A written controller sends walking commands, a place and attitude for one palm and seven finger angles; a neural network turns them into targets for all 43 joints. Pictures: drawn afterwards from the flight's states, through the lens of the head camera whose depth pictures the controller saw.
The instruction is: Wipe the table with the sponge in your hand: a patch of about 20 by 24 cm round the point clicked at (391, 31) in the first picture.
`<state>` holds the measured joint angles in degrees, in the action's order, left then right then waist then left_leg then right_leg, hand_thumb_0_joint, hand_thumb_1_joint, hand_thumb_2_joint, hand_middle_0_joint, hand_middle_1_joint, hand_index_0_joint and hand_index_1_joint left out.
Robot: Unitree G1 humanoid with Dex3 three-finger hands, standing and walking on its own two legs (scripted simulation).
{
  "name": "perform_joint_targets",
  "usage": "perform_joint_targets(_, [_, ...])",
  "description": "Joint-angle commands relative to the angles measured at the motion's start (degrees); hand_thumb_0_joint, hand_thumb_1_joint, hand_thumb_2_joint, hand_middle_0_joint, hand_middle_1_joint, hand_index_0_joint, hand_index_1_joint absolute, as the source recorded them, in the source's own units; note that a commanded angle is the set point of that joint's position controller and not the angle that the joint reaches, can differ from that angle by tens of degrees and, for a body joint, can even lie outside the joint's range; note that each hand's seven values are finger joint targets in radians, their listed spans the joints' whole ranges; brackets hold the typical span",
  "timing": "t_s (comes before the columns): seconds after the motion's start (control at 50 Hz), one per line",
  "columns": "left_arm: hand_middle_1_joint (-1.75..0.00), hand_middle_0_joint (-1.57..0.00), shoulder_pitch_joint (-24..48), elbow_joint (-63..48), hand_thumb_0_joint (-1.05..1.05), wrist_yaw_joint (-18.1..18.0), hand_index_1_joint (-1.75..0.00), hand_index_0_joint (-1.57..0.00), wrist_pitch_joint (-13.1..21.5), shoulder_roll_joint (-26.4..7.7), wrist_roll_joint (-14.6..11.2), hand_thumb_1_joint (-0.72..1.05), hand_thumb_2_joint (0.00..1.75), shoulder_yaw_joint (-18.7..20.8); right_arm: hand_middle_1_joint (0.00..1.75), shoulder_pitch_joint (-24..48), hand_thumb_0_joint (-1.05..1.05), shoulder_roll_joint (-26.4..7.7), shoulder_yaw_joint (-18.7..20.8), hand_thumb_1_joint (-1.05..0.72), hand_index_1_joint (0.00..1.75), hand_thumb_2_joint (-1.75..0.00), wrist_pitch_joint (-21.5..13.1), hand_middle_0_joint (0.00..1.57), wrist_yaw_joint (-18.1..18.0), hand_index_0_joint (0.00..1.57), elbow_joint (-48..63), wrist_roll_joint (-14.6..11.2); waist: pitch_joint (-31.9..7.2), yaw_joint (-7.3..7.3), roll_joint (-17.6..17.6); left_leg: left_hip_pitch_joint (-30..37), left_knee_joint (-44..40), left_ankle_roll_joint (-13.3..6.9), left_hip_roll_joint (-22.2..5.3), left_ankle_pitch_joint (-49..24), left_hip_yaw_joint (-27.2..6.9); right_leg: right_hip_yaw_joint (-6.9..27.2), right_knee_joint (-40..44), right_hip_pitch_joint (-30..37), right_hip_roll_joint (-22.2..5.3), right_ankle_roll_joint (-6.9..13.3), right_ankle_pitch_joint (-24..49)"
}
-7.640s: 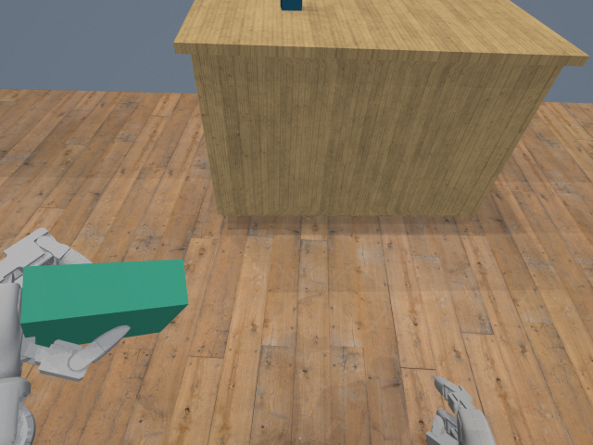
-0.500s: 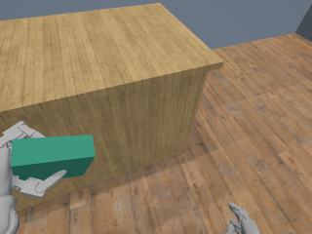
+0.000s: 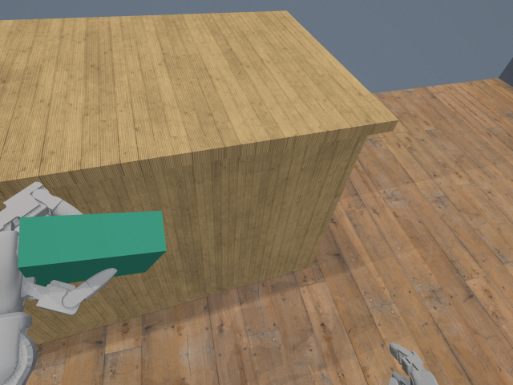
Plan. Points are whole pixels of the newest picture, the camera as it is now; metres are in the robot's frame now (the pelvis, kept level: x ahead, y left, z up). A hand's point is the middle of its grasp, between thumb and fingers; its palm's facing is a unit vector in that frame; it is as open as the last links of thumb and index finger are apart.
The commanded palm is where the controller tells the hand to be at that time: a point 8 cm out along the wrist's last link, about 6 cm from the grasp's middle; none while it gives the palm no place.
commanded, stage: shuffle to correct the standing spot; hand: left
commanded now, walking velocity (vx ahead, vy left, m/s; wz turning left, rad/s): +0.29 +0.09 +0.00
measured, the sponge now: (116, 248) +0.23 +0.20 +0.14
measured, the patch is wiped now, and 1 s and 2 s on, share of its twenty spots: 0.00 0.00 0.00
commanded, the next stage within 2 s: come to a stop and stand still in 1.00 s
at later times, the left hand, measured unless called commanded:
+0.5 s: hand (108, 181) +0.31 +0.24 +0.16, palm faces +0.44 -0.81 -0.39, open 9.3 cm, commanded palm +0.25 +0.28 +0.20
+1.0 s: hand (132, 132) +0.41 +0.24 +0.17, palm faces +0.34 -0.83 -0.44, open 9.3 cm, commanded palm +0.35 +0.30 +0.20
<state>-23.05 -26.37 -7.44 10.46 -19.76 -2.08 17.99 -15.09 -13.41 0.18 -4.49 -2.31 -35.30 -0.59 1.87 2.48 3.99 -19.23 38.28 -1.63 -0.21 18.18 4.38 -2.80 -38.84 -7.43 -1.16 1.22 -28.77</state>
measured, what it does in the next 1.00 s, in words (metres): walks ahead: right foot, then left foot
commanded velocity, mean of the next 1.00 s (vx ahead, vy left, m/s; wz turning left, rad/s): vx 0.18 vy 0.11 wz -0.07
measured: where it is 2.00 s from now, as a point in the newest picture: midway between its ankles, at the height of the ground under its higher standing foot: outside the picture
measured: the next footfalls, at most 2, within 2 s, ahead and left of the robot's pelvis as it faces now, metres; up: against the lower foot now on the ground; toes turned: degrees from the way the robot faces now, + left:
right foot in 0.36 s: +0.21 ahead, -0.10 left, +0.00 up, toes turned -5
left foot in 0.62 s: +0.22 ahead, +0.16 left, +0.00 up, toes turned +6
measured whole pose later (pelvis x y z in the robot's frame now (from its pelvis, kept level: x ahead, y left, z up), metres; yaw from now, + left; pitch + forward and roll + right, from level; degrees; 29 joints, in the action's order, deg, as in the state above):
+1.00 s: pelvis +0.20 +0.02 +0.02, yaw +1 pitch -1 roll +2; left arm -28.6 -29.3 -6.5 11.9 -19.7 -1.2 17.5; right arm -12.5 -11.0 -1.3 -3.9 -1.0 -37.1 -0.3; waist 4.6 0.7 0.6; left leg -27.5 55.1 0.5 -2.7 21.2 3.4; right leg -4.9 -33.8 -13.5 -2.8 1.5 -19.6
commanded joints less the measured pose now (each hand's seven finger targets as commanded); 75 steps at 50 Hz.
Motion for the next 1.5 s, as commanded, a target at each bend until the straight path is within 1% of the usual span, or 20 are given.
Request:
perform_joint_targets(0.0, [-1.60,-1.20,10.45,-21.63,0.00,-2.07,-1.60,-1.20,6.87,-15.79,0.37,0.10,1.30,10.27,0.30,6.95,0.00,-3.81,1.72,-0.90,0.30,-0.90,-5.20,0.20,-0.16,0.20,10.15,0.61,-11.39,-3.37,-23.90,29.27,-17.93,-15.52,-18.30,-22.09,-34.52,4.40,-37.58,-30.28,3.48,0.73,-3.78])
perform_joint_targets(0.06, [-1.60,-1.20,3.67,-20.78,0.00,-0.97,-1.60,-1.20,5.71,-15.10,-0.96,0.10,1.30,11.66,0.30,6.15,0.00,-5.23,3.22,-0.90,0.30,-0.90,-6.47,0.20,0.41,0.20,8.30,-0.01,-6.40,-3.27,-7.81,19.23,-18.19,-15.00,-17.90,-23.75,-28.92,6.66,-40.06,-35.67,-1.56,-0.47,0.72])
perform_joint_targets(0.14, [-1.60,-1.20,-7.21,-17.34,0.00,-0.24,-1.60,-1.20,6.81,-12.71,-1.18,0.10,1.30,13.86,0.30,6.10,0.00,-5.60,3.52,-0.90,0.30,-0.90,-7.22,0.20,0.95,0.20,7.72,-0.56,-7.63,-1.59,-12.72,9.96,-19.98,-10.39,-12.09,-18.54,-12.11,0.66,-23.97,-27.12,-3.46,-1.19,11.90])
perform_joint_targets(0.28, [-1.60,-1.20,-2.41,-8.67,0.00,-0.38,-1.60,-1.20,6.01,-10.59,-0.62,0.10,1.30,11.63,0.30,4.96,0.00,-5.51,2.37,-0.90,0.30,-0.90,-6.25,0.20,-0.60,0.20,7.30,-0.46,-8.68,-2.08,-9.13,4.59,-9.41,-5.08,-9.56,-20.84,-4.61,-8.70,6.79,-4.23,1.96,-1.66,18.25])
perform_joint_targets(0.3, [-1.60,-1.20,-0.30,-8.47,0.00,-0.63,-1.60,-1.20,5.89,-11.08,-0.18,0.10,1.30,11.47,0.30,5.71,0.00,-5.39,2.35,-0.90,0.30,-0.90,-5.99,0.20,-0.69,0.20,7.41,-0.43,-10.32,-1.30,-6.36,0.78,-1.36,-4.12,-8.35,-18.06,-3.35,-6.84,10.76,3.53,0.81,-0.67,19.89])
perform_joint_targets(0.34, [-1.60,-1.20,3.26,-8.33,0.00,-0.71,-1.60,-1.20,5.20,-12.73,0.51,0.10,1.30,10.89,0.30,6.84,0.00,-4.03,2.35,-0.90,0.30,-0.90,-5.51,0.20,-0.67,0.20,8.69,-0.20,-12.89,-1.09,13.85,-20.76,29.71,-0.47,1.64,8.60,-0.13,31.25,16.60,16.43,-21.64,10.70,24.50])
perform_joint_targets(0.36, [-1.60,-1.20,6.40,-10.58,0.00,-0.57,-1.60,-1.20,5.41,-12.99,0.34,0.10,1.30,10.63,0.30,7.11,0.00,-5.54,2.39,-0.90,0.30,-0.90,-5.20,0.20,-0.42,0.20,8.33,0.32,-9.62,-1.18,10.13,-21.69,36.80,0.49,-0.94,11.51,-6.14,34.19,21.31,9.71,-25.86,11.99,16.60])
perform_joint_targets(0.44, [-1.60,-1.20,8.64,-20.17,0.00,-0.70,-1.60,-1.20,6.88,-14.95,1.21,0.10,1.30,10.73,0.30,8.88,0.00,-5.29,1.88,-0.90,0.30,-0.90,-3.44,0.20,0.50,0.20,6.91,0.55,-3.92,-1.53,0.98,-14.17,27.54,1.19,-7.10,5.45,-7.52,19.42,21.30,-6.60,-21.20,10.99,11.47])
perform_joint_targets(0.56, [-1.60,-1.20,2.84,-24.14,0.00,-2.60,-1.60,-1.20,6.74,-14.10,-0.23,0.10,1.30,12.14,0.30,7.86,0.00,-3.41,1.74,-0.90,0.30,-0.90,-4.19,0.20,-1.33,0.20,8.15,1.41,-8.97,-1.65,-7.58,12.20,-7.33,1.55,-0.21,-4.82,3.69,4.67,10.34,-12.24,-10.26,5.30,7.09])
perform_joint_targets(0.62, [-1.60,-1.20,4.33,-20.11,0.00,-2.80,-1.60,-1.20,7.76,-12.35,0.27,0.10,1.30,12.31,0.30,7.32,0.00,-5.68,2.66,-0.90,0.30,-0.90,-4.64,0.20,-1.55,0.20,9.34,0.56,-7.23,-2.06,-27.81,13.20,-21.04,-7.64,-18.27,0.10,-22.99,-2.13,-15.57,-22.65,1.51,-0.35,-4.71])
perform_joint_targets(0.66, [-1.60,-1.20,4.59,-11.37,0.00,-2.04,-1.60,-1.20,6.71,-13.98,0.97,0.10,1.30,12.94,0.30,7.29,0.00,-4.43,2.29,-0.90,0.30,-0.90,-4.73,0.20,-1.77,0.20,8.56,0.84,-3.34,-2.89,-19.65,8.20,-21.12,-10.96,-20.38,-5.38,-24.58,1.37,-22.29,-25.14,-0.99,-0.75,-3.94])
perform_joint_targets(0.76, [-1.60,-1.20,1.86,-10.41,0.00,-1.27,-1.60,-1.20,4.55,-8.60,0.19,0.10,1.30,7.96,0.30,6.17,0.00,-5.33,2.28,-0.90,0.30,-0.90,-4.63,0.20,-0.28,0.20,9.37,-0.79,-7.16,-1.59,-12.79,1.34,-5.54,-3.54,-10.04,-7.87,-3.73,-3.58,10.34,-3.65,0.79,-0.95,12.04])
perform_joint_targets(0.8, [-1.60,-1.20,1.98,-10.40,0.00,-1.45,-1.60,-1.20,3.55,-12.01,1.07,0.10,1.30,8.37,0.30,6.78,0.00,-2.92,1.47,-0.90,0.30,-0.90,-3.89,0.20,0.21,0.20,10.05,-0.40,-7.19,-1.54,12.54,-17.17,17.92,1.38,-0.24,5.21,3.34,26.68,19.67,8.44,-17.09,7.36,22.50])
perform_joint_targets(0.86, [-1.60,-1.20,4.27,-13.95,0.00,-1.33,-1.60,-1.20,3.74,-11.77,-0.05,0.10,1.30,8.09,0.30,7.88,0.00,-5.02,1.92,-0.90,0.30,-0.90,-3.82,0.20,0.83,0.20,8.84,-0.63,-3.60,-1.57,3.83,-22.19,30.25,2.73,-4.39,8.57,-6.63,26.83,18.77,5.81,-22.38,11.54,35.43])
perform_joint_targets(0.98, [-1.60,-1.20,1.52,-19.50,0.00,-2.43,-1.60,-1.20,7.31,-15.09,0.09,0.10,1.30,13.53,0.30,9.51,0.00,-2.05,0.98,-0.90,0.30,-0.90,-3.31,0.20,0.12,0.20,8.70,0.69,-9.44,-0.67,3.89,-2.11,0.33,1.36,-2.64,-2.92,0.48,7.41,11.83,1.99,-14.45,6.34,44.55])
perform_joint_targets(1.04, [-1.60,-1.20,-1.22,-18.59,0.00,-2.73,-1.60,-1.20,7.02,-14.93,-0.82,0.10,1.30,14.39,0.30,7.85,0.00,-3.29,2.38,-0.90,0.30,-0.90,-4.44,0.20,-0.69,0.20,8.67,0.48,-11.92,-1.87,-3.50,11.66,-12.45,1.19,-0.33,-14.15,3.27,4.81,4.46,-1.37,-11.25,2.65,36.96])
perform_joint_targets(1.1, [-1.60,-1.20,-0.54,-18.89,0.00,-2.31,-1.60,-1.20,7.40,-16.49,-0.93,0.10,1.30,15.17,0.30,6.48,0.00,-5.69,3.79,-0.90,0.30,-0.90,-4.54,0.20,-0.49,0.20,9.59,-0.32,-15.12,-1.76,-17.36,20.73,-14.98,-8.46,-16.36,-27.76,-17.57,-0.32,-16.17,-17.19,-0.90,-1.85,-3.65])
perform_joint_targets(1.26, [-1.60,-1.20,-3.08,-12.05,0.00,-1.95,-1.60,-1.20,3.92,-11.58,-1.03,0.10,1.30,11.72,0.30,7.56,0.00,-4.44,1.20,-0.90,0.30,-0.90,-5.39,0.20,-0.41,0.20,9.02,-0.62,-8.40,-2.01,-12.63,3.49,-11.66,-1.52,-11.53,-18.66,-5.50,0.97,13.14,-0.06,-0.66,-1.74,19.27])
perform_joint_targets(1.34, [-1.60,-1.20,-1.98,-11.59,0.00,-1.49,-1.60,-1.20,1.17,-9.02,-1.63,0.10,1.30,6.88,0.30,8.10,0.00,-3.62,1.55,-0.90,0.30,-0.90,-4.87,0.20,-0.08,0.20,9.29,-0.66,-3.58,-2.24,7.29,0.41,2.38,3.16,-1.21,-0.43,-1.71,19.70,23.16,-7.57,-12.39,4.01,27.85])
perform_joint_targets(1.48, [-1.60,-1.20,6.84,-15.92,0.00,-2.70,-1.60,-1.20,2.89,-11.72,-0.64,0.10,1.30,7.87,0.30,9.07,0.00,-3.81,0.24,-0.90,0.30,-0.90,-4.43,0.20,-2.22,0.20,8.50,0.49,-8.41,-1.18,-5.76,9.69,-12.76,1.01,-3.86,-15.42,-6.09,8.02,14.14,-3.92,-6.27,1.36,25.64])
